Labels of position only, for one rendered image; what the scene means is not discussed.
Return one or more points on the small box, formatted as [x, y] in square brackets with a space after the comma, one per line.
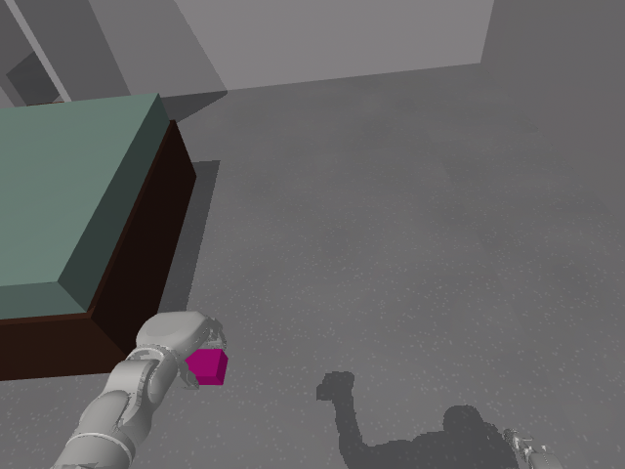
[209, 366]

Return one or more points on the left robot hand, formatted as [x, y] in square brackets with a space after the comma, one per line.
[182, 333]

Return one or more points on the bed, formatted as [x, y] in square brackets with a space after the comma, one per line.
[93, 197]

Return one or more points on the left robot arm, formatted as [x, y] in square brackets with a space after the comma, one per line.
[115, 423]

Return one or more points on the right robot hand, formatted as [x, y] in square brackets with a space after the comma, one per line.
[531, 450]

